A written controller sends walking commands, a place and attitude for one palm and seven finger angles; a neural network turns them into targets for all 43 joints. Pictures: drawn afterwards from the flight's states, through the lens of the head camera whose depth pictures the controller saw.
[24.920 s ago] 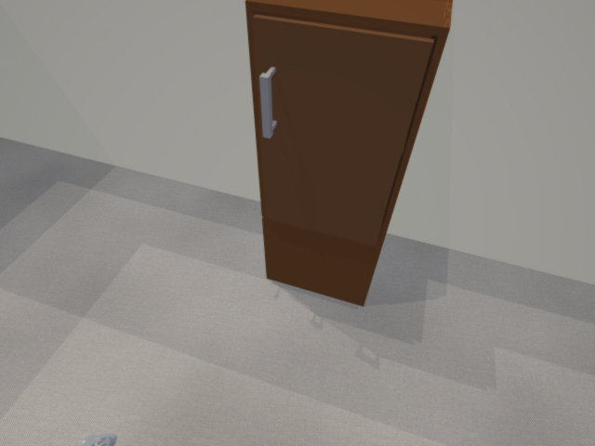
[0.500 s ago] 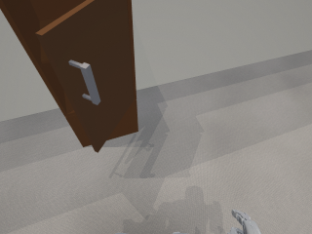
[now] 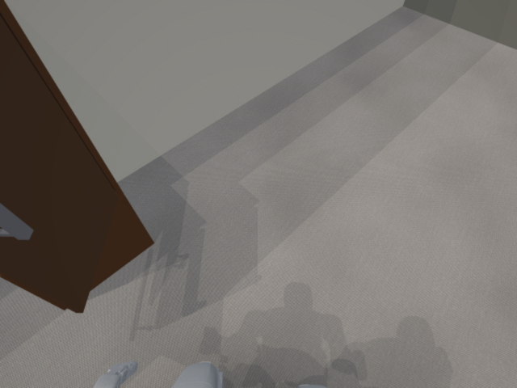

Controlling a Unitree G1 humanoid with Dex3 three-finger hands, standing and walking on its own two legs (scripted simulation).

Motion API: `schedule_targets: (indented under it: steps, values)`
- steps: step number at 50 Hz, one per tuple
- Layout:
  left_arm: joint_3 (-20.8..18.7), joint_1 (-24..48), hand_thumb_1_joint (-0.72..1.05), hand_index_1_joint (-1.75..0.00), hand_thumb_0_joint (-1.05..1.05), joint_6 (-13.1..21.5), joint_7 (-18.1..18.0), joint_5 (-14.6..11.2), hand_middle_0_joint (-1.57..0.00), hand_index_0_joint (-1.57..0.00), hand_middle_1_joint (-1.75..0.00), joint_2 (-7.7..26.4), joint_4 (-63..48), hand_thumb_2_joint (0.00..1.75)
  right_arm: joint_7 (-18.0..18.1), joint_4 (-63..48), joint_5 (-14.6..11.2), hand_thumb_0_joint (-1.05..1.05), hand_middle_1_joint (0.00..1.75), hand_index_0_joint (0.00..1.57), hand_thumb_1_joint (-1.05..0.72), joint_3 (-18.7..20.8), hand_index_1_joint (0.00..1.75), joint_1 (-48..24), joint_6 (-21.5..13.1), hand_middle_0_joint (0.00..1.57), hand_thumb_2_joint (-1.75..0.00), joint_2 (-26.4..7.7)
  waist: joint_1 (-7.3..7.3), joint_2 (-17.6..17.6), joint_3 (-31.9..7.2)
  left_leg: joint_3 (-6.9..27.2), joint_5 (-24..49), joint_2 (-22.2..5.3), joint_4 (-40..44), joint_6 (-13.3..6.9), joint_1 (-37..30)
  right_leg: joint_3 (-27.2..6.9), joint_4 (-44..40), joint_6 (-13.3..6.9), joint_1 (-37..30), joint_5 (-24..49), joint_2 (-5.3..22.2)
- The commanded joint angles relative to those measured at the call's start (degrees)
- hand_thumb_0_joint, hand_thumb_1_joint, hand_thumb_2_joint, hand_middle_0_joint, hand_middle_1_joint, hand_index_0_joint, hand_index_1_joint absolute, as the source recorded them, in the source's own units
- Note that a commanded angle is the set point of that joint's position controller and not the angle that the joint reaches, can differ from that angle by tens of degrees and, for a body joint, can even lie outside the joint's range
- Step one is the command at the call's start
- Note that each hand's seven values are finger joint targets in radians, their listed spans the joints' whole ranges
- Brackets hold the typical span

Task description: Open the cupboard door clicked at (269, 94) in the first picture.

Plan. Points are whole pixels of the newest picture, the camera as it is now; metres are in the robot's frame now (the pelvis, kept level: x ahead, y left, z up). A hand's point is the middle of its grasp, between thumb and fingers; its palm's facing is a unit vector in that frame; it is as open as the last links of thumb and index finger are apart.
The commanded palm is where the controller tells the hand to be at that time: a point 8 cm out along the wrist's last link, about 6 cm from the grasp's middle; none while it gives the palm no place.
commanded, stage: walk to a spot facing it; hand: left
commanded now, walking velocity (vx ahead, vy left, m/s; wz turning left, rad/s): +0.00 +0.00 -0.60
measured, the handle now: out of the picture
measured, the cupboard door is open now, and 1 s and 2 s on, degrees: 46 46 46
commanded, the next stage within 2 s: turn to face it in 1.88 s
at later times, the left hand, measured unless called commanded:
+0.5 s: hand (181, 352) +0.19 +0.15 -0.16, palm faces -0.29 -0.93 -0.24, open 7.4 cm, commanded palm none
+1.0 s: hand (234, 255) +0.38 +0.07 -0.17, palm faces -0.54 -0.83 -0.17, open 7.4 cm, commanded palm none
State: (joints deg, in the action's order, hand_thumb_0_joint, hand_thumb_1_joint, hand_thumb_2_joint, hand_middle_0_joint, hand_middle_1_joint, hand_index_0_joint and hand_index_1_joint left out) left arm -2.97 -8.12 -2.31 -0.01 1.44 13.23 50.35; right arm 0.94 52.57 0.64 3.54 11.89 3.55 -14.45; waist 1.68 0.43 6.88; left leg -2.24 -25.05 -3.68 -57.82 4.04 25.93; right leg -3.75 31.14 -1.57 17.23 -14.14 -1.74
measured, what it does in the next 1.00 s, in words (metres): walks ahead, turning right: left foot, then right foot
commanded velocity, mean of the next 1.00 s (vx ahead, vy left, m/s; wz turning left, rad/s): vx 0.26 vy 0.00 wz -0.54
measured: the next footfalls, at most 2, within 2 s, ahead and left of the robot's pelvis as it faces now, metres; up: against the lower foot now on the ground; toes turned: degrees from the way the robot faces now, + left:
left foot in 0.14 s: +0.07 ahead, +0.14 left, +0.00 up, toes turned -3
right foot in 0.44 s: +0.04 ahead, -0.13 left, +0.00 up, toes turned -22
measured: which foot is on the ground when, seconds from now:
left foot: up 0.00-0.12, down 0.14-0.44, up 0.46-0.78, down 0.80-1.00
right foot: down 0.00-0.14, up 0.16-0.42, down 0.44-0.80, up 0.82-1.00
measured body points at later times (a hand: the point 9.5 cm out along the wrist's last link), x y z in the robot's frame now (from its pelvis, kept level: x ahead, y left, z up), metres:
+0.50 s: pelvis +0.04 -0.02 -0.01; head +0.07 -0.04 +0.44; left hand +0.21 +0.20 -0.14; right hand -0.02 -0.27 -0.16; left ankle +0.03 +0.13 -0.71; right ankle +0.00 -0.12 -0.74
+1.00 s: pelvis +0.22 -0.07 +0.01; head +0.27 -0.07 +0.45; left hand +0.41 +0.11 -0.15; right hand +0.13 -0.29 -0.13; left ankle +0.28 +0.03 -0.74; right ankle +0.13 -0.16 -0.64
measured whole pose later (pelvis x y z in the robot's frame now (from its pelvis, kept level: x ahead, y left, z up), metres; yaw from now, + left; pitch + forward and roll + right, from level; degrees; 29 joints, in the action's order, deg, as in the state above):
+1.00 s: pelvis +0.22 -0.07 +0.01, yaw -36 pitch +1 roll +0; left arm -5.2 -11.7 -0.5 2.9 1.9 14.0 55.7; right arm 0.8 53.6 2.0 1.0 15.0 -4.2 -8.9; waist -1.1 2.9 3.8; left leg -10.1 -14.0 -4.6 -26.0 -0.2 12.9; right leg 1.7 66.8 -0.5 31.1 -15.8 3.1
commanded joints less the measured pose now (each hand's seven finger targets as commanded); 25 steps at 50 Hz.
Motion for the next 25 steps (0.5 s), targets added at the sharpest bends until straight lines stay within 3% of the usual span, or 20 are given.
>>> schedule_targets:
  steps: [1, 3, 4, 5, 6, 7, 8, 9, 10, 11, 13, 15, 18, 20, 21, 22, 23, 24, 25]
  values:
    - [-3.76, -0.99, 0.90, -0.30, 0.00, 0.92, -0.66, 0.26, -0.20, -0.20, -0.30, 11.92, -3.46, 0.90, 0.38, -4.59, -0.28, 0.00, 0.30, 0.20, -0.90, 0.51, 0.30, 1.45, -2.21, 0.20, -0.90, -2.62, -1.96, 8.17, -7.95, 0.22, 0.54, 1.41, 10.90, -0.46, -3.34, -16.13, -10.81, -9.41, -3.00, 10.35, 12.96]
    - [-3.90, -0.03, 0.90, -0.30, 0.00, 0.73, -0.48, -0.02, -0.20, -0.20, -0.30, 11.57, -3.64, 0.90, 0.73, -4.12, -0.36, 0.00, 0.30, 0.20, -0.90, 0.47, 0.30, 3.81, -2.74, 0.20, -0.90, -2.76, -0.63, 8.03, -8.34, 0.05, 4.32, 2.38, 19.11, -0.85, -8.00, -16.99, -9.18, -7.96, -1.13, 10.03, 11.49]
    - [-3.73, 0.84, 0.90, -0.30, 0.00, 0.59, -0.43, -0.17, -0.20, -0.20, -0.30, 11.01, -3.57, 0.90, 0.90, -3.61, -0.44, 0.00, 0.30, 0.20, -0.90, 0.47, 0.30, 5.70, -3.02, 0.20, -0.90, -2.86, 0.52, 8.16, -8.33, 0.21, 7.67, 2.33, 25.06, -1.04, -12.45, -16.55, -7.63, -6.14, 1.74, 8.00, 10.32]
    - [-3.43, 1.54, 0.90, -0.30, 0.00, 0.33, -0.28, -0.56, -0.20, -0.20, -0.30, 9.23, -4.32, 0.90, 1.29, -2.92, -0.20, 0.00, 0.30, 0.20, -0.90, 0.68, 0.30, 8.10, -3.62, 0.20, -0.90, -4.70, 1.62, 3.49, -8.75, 2.79, 8.83, -0.23, 33.28, -2.13, -18.76, -14.50, -4.16, -3.62, 6.93, 4.10, 7.22]
    - [-2.71, -0.10, 0.90, -0.30, 0.00, 0.06, 0.17, -1.18, -0.20, -0.20, -0.30, 5.25, -5.37, 0.90, 1.59, -3.19, 0.74, 0.00, 0.30, 0.20, -0.90, 1.47, 0.30, 8.80, -4.24, 0.20, -0.90, -9.81, 1.43, -12.34, -8.51, 18.15, 7.15, -13.38, 41.23, -6.82, -23.37, -7.44, 6.55, -0.09, 16.06, -7.86, -0.98]
    - [-2.53, 0.80, 0.90, -0.30, 0.00, 0.41, 0.70, -0.97, -0.20, -0.20, -0.30, 5.03, -6.54, 0.90, 2.02, -4.33, 1.22, 0.00, 0.30, 0.20, -0.90, 1.90, 0.30, 9.75, -4.23, 0.20, -0.90, -13.12, 1.76, -18.23, -8.35, 28.24, 11.24, -24.70, 45.35, -13.18, -20.57, 1.49, 21.14, 2.55, 17.92, -21.10, -2.51]
    - [-3.01, 1.98, 0.90, -0.30, 0.00, 0.57, 1.21, -0.14, -0.20, -0.20, -0.30, 6.48, -6.41, 0.90, 1.90, -4.70, 1.58, 0.00, 0.30, 0.20, -0.90, 1.70, 0.30, 8.68, -4.46, 0.20, -0.90, -12.55, 1.74, -10.76, -7.53, 27.25, 12.44, -24.86, 44.98, -15.31, -15.09, -0.20, 30.30, 2.59, 15.71, -19.57, 0.28]
    - [-3.37, 1.26, 0.90, -0.30, 0.00, 0.62, 1.38, 0.30, -0.20, -0.20, -0.30, 6.07, -5.50, 0.90, 1.93, -4.99, 1.71, 0.00, 0.30, 0.20, -0.90, 1.26, 0.30, 6.15, -4.77, 0.20, -0.90, -11.00, -0.38, -12.61, -8.07, 22.47, 19.85, -21.96, 42.52, -14.31, -15.14, 0.39, 34.54, 3.03, 16.45, -17.84, 1.33]
    - [-3.42, 0.89, 0.90, -0.30, 0.00, 0.53, 1.75, -0.01, -0.20, -0.20, -0.30, 5.82, -4.78, 0.90, 1.88, -5.58, 1.61, 0.00, 0.30, 0.20, -0.90, 0.89, 0.30, 3.65, -4.73, 0.20, -0.90, -9.18, -1.29, -12.11, -6.76, 15.47, 25.22, -19.06, 40.94, -13.07, -14.73, 1.42, 35.85, 3.68, 16.38, -14.98, 2.54]
    - [-3.12, 0.99, 0.90, -0.30, 0.00, 0.34, 2.09, -0.18, -0.20, -0.20, -0.30, 4.63, -4.43, 0.90, 1.92, -5.77, 1.62, 0.00, 0.30, 0.20, -0.90, 0.50, 0.30, 2.74, -4.64, 0.20, -0.90, -8.02, -1.73, -10.80, -6.33, 9.13, 30.49, -15.92, 39.35, -11.43, -15.46, 3.09, 34.07, 4.15, 15.67, -13.12, 2.98]
    - [-2.39, 1.31, 0.90, -0.30, 0.00, 0.03, 2.48, -0.40, -0.20, -0.20, -0.30, 2.80, -4.62, 0.90, 1.74, -5.14, 1.69, 0.00, 0.30, 0.20, -0.90, 0.48, 0.30, 4.40, -4.53, 0.20, -0.90, -7.51, -0.88, -12.09, -8.62, 2.41, 30.30, -13.65, 38.00, -9.63, -18.91, 5.90, 25.98, 4.24, 12.73, -11.52, 3.36]
    - [-2.13, 3.36, 0.90, -0.30, 0.00, 0.43, 2.96, -0.29, -0.20, -0.20, -0.30, 2.25, -5.00, 0.90, 1.48, -3.97, 1.76, 0.00, 0.30, 0.20, -0.90, 0.98, 0.30, 7.13, -4.44, 0.20, -0.90, -8.20, 1.06, -12.96, -8.75, 1.20, 21.86, -14.39, 38.43, -9.47, -19.87, 8.27, 17.89, 3.61, 10.30, -12.36, 2.96]
    - [-2.06, 4.55, 0.90, -0.30, 0.00, 1.03, 3.40, -0.05, -0.20, -0.20, -0.30, 2.49, -5.04, 0.90, 0.80, -2.95, 1.69, 0.00, 0.30, 0.20, -0.90, 1.64, 0.30, 8.42, -4.31, 0.20, -0.90, -9.70, 1.88, -12.19, -6.66, 0.79, 8.44, -16.19, 39.18, -9.23, -17.18, 10.93, 8.77, 2.39, 5.62, -12.92, 2.05]
    - [-2.55, -0.43, 0.90, -0.30, 0.00, 1.44, 3.25, 0.09, -0.20, -0.20, -0.30, 3.65, -2.94, 0.90, 0.40, -2.84, 1.48, 0.00, 0.30, 0.20, -0.90, 1.67, 0.30, 7.00, -4.14, 0.20, -0.90, -9.47, -0.90, -9.16, -7.03, -2.25, 1.62, -14.59, 33.65, -6.75, -11.94, 12.75, -0.81, 1.29, -4.58, -7.36, 0.49]
    - [-3.52, -6.68, 0.90, -0.30, 0.00, 1.89, 2.80, 0.20, -0.20, -0.20, -0.30, 6.30, -0.96, 0.90, 0.07, -3.64, 1.07, 0.00, 0.30, 0.20, -0.90, 1.49, 0.30, 5.22, -4.22, 0.20, -0.90, -8.19, -4.34, -3.06, -8.35, -5.75, -1.52, -11.49, 24.68, -4.50, -3.45, 7.60, -6.91, -0.63, -16.13, -8.86, 3.29]
    - [-5.15, -13.37, 0.90, -0.30, 0.00, 2.64, 1.76, 0.59, -0.20, -0.20, -0.30, 13.78, 1.15, 0.90, -0.57, -6.20, -0.02, 0.00, 0.30, 0.20, -0.90, 0.40, 0.30, 1.44, -4.28, 0.20, -0.90, -3.58, -8.19, 17.72, -8.37, -13.01, -11.07, -2.70, 6.77, -0.72, 13.69, -17.17, -15.69, -7.38, -26.89, -17.36, 18.75]
    - [-5.73, -18.08, 0.90, -0.30, 0.00, 2.60, 0.83, -0.54, -0.20, -0.20, -0.30, 16.62, 2.06, 0.90, -0.68, -9.70, 0.41, 0.00, 0.30, 0.20, -0.90, 0.16, 0.30, -7.04, -4.26, 0.20, -0.90, -4.72, -12.04, 18.04, -4.94, -3.75, -14.96, -0.99, -3.51, -0.73, 21.18, -29.58, -20.67, -13.15, -23.51, -15.25, 25.60]
    - [-5.39, -16.38, 0.90, -0.30, 0.00, 2.95, -0.06, -0.51, -0.20, -0.20, -0.30, 14.53, 2.26, 0.90, -0.80, -9.59, 0.21, 0.00, 0.30, 0.20, -0.90, 0.60, 0.30, -8.14, -4.29, 0.20, -0.90, -5.66, -9.83, 12.13, -4.51, 0.80, -8.63, -2.93, -8.12, -1.06, 22.04, -29.93, -20.50, -14.59, -21.69, -20.28, 24.45]
    - [-4.78, -12.63, 0.90, -0.30, 0.00, 3.36, -0.21, -0.33, -0.20, -0.20, -0.30, 12.69, 1.58, 0.90, -1.02, -8.62, 0.40, 0.00, 0.30, 0.20, -0.90, 0.98, 0.30, -8.29, -4.74, 0.20, -0.90, -5.57, -7.72, 10.60, -2.91, 2.57, -4.68, -3.94, -7.73, -0.81, 21.26, -26.36, -19.58, -13.68, -18.45, -17.60, 21.82]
